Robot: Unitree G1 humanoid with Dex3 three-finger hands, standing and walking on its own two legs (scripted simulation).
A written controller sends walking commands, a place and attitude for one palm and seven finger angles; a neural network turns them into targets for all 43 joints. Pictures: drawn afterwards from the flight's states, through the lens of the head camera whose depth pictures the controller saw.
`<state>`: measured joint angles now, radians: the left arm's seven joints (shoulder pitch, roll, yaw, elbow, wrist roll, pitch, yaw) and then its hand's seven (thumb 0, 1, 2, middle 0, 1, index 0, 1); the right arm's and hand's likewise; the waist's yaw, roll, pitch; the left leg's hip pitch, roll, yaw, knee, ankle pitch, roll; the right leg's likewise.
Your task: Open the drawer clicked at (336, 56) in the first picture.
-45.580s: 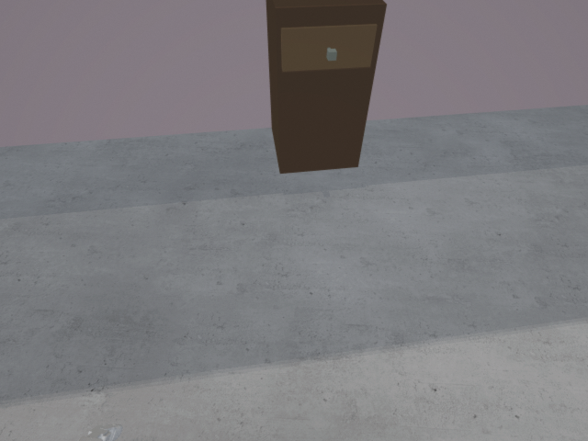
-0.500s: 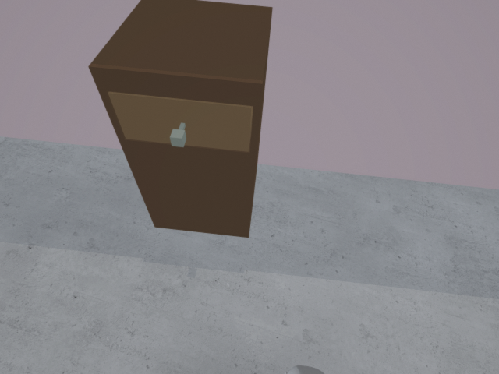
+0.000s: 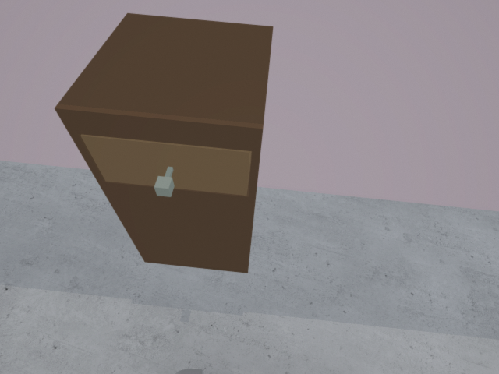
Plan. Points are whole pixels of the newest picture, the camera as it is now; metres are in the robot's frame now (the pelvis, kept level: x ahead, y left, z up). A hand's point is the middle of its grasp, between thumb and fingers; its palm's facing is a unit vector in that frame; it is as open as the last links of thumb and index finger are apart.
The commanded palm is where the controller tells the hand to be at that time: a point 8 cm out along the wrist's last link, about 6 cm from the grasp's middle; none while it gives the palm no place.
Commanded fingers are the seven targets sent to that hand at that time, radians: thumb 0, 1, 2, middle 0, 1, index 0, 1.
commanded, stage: come to a stop and stand still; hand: left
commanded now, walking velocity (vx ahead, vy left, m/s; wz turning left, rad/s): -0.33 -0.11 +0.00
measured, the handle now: (166, 180) +0.53 +0.23 -0.11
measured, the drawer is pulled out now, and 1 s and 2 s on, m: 0.00 0.00 0.00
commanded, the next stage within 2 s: look again from close up in 1.54 s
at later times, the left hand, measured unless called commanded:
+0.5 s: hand out of the picture +0.08 +0.16 -0.14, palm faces +0.01 -0.95 -0.31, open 7.4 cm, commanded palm none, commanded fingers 0.00 0.90 0.90 -0.20 -0.30 -0.20 -0.30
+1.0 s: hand out of the picture +0.02 +0.17 -0.17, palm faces +0.02 -0.98 -0.20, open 7.4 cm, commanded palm none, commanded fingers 0.00 0.90 0.90 -0.20 -0.30 -0.20 -0.30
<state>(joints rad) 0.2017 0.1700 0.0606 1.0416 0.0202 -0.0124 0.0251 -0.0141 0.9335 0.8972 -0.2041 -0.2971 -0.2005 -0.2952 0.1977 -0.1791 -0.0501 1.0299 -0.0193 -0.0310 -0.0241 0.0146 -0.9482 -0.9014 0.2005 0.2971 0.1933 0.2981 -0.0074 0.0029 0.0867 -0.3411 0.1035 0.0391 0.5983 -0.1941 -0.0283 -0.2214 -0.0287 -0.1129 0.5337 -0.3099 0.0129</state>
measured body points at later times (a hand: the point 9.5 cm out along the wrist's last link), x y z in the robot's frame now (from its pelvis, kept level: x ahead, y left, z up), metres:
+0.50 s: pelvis +0.01 -0.05 +0.01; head +0.07 -0.07 +0.46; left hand +0.08 +0.21 -0.12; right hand +0.08 -0.31 -0.15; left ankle -0.04 +0.10 -0.67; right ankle +0.02 -0.13 -0.73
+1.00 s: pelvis +0.01 -0.01 +0.01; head +0.03 -0.01 +0.46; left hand +0.02 +0.22 -0.15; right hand +0.01 -0.24 -0.14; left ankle -0.03 +0.11 -0.73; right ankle +0.02 -0.13 -0.73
